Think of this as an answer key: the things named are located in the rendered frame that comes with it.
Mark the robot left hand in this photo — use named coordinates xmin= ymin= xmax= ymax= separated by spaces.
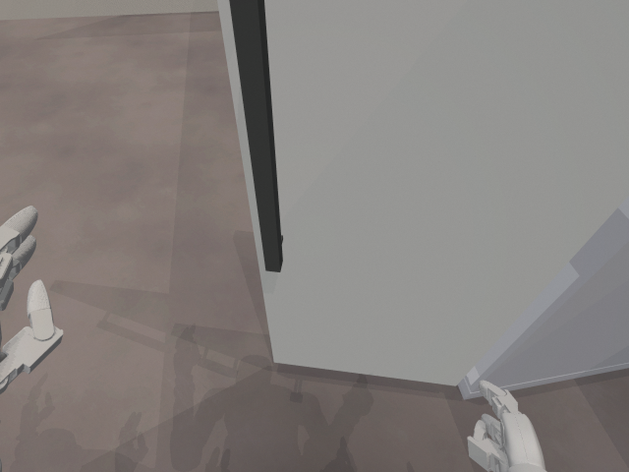
xmin=0 ymin=206 xmax=63 ymax=394

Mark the handle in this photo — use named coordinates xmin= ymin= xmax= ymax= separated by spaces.
xmin=229 ymin=0 xmax=283 ymax=272

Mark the robot right hand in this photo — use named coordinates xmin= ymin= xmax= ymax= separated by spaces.
xmin=468 ymin=381 xmax=545 ymax=472

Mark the fridge door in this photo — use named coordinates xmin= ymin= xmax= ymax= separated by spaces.
xmin=217 ymin=0 xmax=629 ymax=386

